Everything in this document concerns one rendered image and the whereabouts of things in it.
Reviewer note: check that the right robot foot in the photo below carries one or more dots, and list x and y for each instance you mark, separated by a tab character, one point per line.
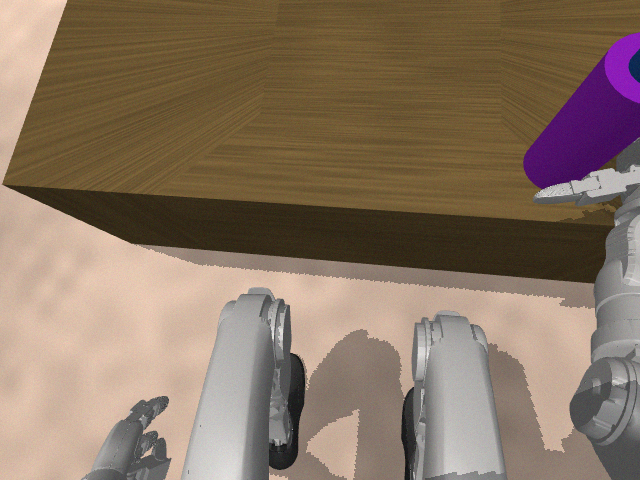
408	434

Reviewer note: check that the bottle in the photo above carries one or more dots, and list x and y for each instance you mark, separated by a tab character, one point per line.
599	120

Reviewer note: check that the left robot hand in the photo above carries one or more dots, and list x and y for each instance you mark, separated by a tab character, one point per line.
125	444

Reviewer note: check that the left robot foot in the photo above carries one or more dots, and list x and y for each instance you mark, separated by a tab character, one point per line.
283	456

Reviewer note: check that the right robot arm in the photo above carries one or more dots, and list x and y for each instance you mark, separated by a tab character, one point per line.
606	406

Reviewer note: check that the right robot hand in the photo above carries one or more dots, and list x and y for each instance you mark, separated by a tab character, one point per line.
602	185

